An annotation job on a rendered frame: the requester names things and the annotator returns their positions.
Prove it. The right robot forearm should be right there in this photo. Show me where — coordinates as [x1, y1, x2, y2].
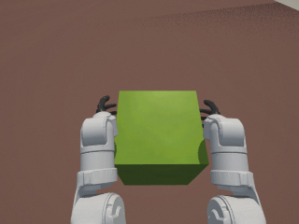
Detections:
[203, 114, 266, 224]

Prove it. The right robot upper arm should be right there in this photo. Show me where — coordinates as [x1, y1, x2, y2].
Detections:
[206, 195, 266, 224]

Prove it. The robot right hand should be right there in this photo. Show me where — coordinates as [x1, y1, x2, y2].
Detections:
[199, 100, 221, 128]

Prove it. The carton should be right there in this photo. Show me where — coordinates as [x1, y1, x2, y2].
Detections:
[114, 91, 209, 186]

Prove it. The left robot upper arm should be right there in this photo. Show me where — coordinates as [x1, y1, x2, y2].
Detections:
[71, 192, 126, 224]

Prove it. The robot left hand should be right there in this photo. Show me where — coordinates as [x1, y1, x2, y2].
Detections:
[95, 95, 117, 115]

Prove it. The left robot forearm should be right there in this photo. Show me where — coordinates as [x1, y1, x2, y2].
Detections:
[70, 111, 118, 224]

